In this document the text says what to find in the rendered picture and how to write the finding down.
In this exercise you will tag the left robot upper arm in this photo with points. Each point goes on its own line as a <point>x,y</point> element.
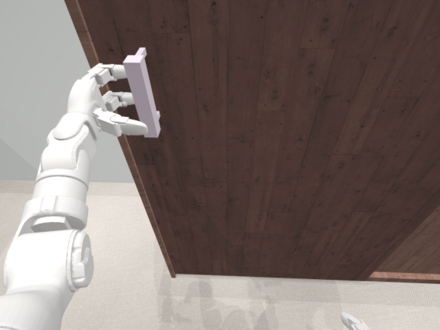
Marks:
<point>44,271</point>

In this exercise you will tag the handle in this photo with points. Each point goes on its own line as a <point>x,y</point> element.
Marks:
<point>138,78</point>

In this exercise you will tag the right robot hand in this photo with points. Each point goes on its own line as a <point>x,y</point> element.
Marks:
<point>353,323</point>

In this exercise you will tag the wardrobe door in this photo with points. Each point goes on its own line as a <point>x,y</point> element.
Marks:
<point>299,138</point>
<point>420,252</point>

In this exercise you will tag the left robot hand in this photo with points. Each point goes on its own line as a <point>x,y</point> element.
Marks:
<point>85,97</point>

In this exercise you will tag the left robot forearm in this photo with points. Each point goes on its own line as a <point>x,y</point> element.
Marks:
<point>59,198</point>

